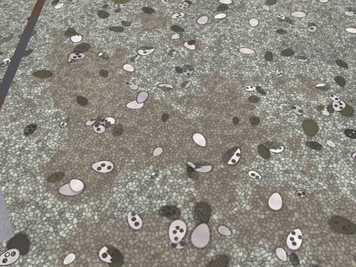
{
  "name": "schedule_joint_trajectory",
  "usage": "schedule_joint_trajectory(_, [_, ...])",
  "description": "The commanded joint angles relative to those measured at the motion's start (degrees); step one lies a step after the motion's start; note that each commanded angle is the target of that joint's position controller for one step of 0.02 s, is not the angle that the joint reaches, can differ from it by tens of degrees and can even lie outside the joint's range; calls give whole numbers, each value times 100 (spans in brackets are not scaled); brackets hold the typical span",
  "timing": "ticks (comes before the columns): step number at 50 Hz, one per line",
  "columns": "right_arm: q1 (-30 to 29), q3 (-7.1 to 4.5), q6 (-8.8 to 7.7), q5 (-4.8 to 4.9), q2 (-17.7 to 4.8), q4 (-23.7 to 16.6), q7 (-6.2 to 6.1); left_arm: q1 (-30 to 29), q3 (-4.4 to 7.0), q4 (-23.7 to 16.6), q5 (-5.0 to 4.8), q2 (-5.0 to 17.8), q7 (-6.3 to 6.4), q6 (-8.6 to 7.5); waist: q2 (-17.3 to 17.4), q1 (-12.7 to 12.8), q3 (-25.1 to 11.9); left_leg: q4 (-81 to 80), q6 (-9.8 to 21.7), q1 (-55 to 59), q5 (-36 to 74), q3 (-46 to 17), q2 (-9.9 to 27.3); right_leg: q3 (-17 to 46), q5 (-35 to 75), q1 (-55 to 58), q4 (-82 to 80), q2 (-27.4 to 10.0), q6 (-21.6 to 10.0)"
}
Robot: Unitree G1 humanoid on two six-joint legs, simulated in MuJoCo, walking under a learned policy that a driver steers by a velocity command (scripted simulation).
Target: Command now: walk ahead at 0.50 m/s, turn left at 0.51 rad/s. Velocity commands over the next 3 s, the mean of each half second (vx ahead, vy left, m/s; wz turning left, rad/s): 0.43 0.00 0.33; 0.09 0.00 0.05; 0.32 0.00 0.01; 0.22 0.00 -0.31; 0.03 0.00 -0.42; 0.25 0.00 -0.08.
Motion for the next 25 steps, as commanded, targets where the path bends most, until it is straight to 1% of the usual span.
schedule_joint_trajectory(1, [1632, -310, -27, -37, -959, -43, -112, -513, 104, -912, -245, 838, -148, -531, 579, -762, -1498, -1863, 1406, 4538, -80, -3747, 1919, 1073, 153, -3906, 2566, 13, -244])
schedule_joint_trajectory(2, [1222, -267, -46, -29, -843, -134, -100, -628, 95, -927, -164, 745, -106, -542, -115, -459, -954, -1946, 1213, 3541, 527, -3071, 1658, 1008, 549, -3654, 1986, -241, -239])
schedule_joint_trajectory(3, [893, -212, -51, -44, -651, -241, -108, -645, 160, -906, -28, 806, -54, -485, -193, -262, -730, -2047, 1098, 2865, 1021, -2621, 1455, 965, 748, -3278, 1491, -411, -183])
schedule_joint_trajectory(4, [754, -185, -44, -89, -607, -327, -124, -543, 183, -933, 19, 783, -54, -399, -55, -92, -613, -2197, 1092, 2391, 1267, -2457, 1322, 980, 858, -2944, 1289, -487, -125])
schedule_joint_trajectory(6, [769, -214, -58, -60, -698, -354, -166, -444, 182, -1004, 77, 632, -43, -265, 63, 26, -514, -2356, 1150, 1903, 1683, -2196, 1196, 872, 999, -2758, 827, -487, 59])
schedule_joint_trajectory(7, [834, -229, -71, -60, -760, -340, -200, -501, 170, -1042, 88, 571, -33, -221, 90, 31, -473, -2410, 1143, 1778, 1885, -1988, 1154, 804, 1225, -2786, 554, -473, 144])
schedule_joint_trajectory(9, [1013, -244, -71, -45, -827, -279, -272, -880, 131, -1173, 98, 473, -22, -191, 173, -102, -352, -2464, 1011, 1655, 2077, -1648, 1014, 694, 1935, -2869, -249, -429, 257])
schedule_joint_trajectory(11, [1202, -224, -49, -23, -789, -195, -307, -1267, 79, -1256, 87, 348, -53, -214, 274, -290, -333, -2398, 764, 1623, 1935, -1339, 796, 625, 2801, -2631, -1187, -306, 236])
schedule_joint_trajectory(12, [1307, -219, -42, -15, -792, -153, -315, -1461, 55, -1299, 68, 301, -79, -234, 325, -395, -323, -2379, 678, 1631, 1723, -1281, 755, 590, 3172, -2485, -1590, -229, 206])
schedule_joint_trajectory(13, [1413, -216, -41, -14, -811, -109, -315, -1645, 43, -1345, 38, 294, -107, -251, 371, -496, -293, -2382, 634, 1667, 1452, -1310, 781, 558, 3446, -2379, -1878, -156, 181])
schedule_joint_trajectory(15, [1585, -214, -42, -11, -855, -17, -302, -1941, 52, -1453, -18, 373, -156, -280, 431, -628, -171, -2341, 629, 1911, 1098, -1518, 971, 588, 3561, -2402, -2196, -101, 102])
schedule_joint_trajectory(16, [1634, -205, -25, -12, -838, 33, -309, -2058, 65, -1513, 3, 429, -180, -303, 422, -651, -72, -2158, 603, 2141, 1384, -1590, 1040, 608, 3450, -2520, -2373, -65, 30])
schedule_joint_trajectory(17, [1696, -199, 5, -24, -819, 78, -328, -2121, 79, -1562, 40, 471, -210, -335, 421, -656, -67, -1922, 550, 2413, 1786, -1652, 1105, 597, 3295, -2586, -2535, 1, -56])
schedule_joint_trajectory(19, [1699, -196, 69, -57, -820, 118, -375, -1953, 123, -1558, 94, 565, -260, -402, 513, -538, -232, -1414, 379, 2830, 2537, -1780, 1185, 578, 2996, -2375, -2775, 127, -242])
schedule_joint_trajectory(20, [1594, -197, 96, -64, -837, 97, -391, -1681, 154, -1486, 114, 622, -265, -424, 584, -381, -387, -1100, 278, 2903, 3019, -1790, 1136, 510, 2949, -2004, -2885, 222, -347])
schedule_joint_trajectory(21, [1416, -178, 110, -57, -813, 39, -401, -1179, 199, -1342, 156, 702, -252, -449, 570, -82, -649, -571, 113, 2843, 3572, -1658, 902, 386, 3486, -1257, -3194, 294, -485])
schedule_joint_trajectory(22, [1349, -109, 94, -123, -655, -92, -400, -545, 256, -1248, 240, 979, -229, -474, 308, 161, -1309, 411, -125, 2314, 2953, -1485, 582, 869, 5300, 92, -2875, -317, -780])
schedule_joint_trajectory(23, [2073, 6, 32, -133, -325, -50, -390, 66, 304, -1184, 345, 1263, -192, -419, -819, 140, -2220, 2442, -564, 640, 433, -1181, -81, 2318, 7261, 2254, -2438, -1708, -1758])
schedule_joint_trajectory(24, [2609, 30, 12, -93, -392, 148, -330, 422, 225, -990, 157, 863, -231, -313, -1581, 155, -2950, 3433, -765, -68, -3012, -1330, -326, 3434, 7419, 2856, -2586, -2377, -2272])
schedule_joint_trajectory(25, [2317, -90, 69, 3, -869, 152, -310, 191, 201, -1054, -1, 778, -243, -217, -950, 219, -2455, 3889, -820, -407, -2909, -1516, -56, 3290, 5976, 2299, -2811, -2168, -2067])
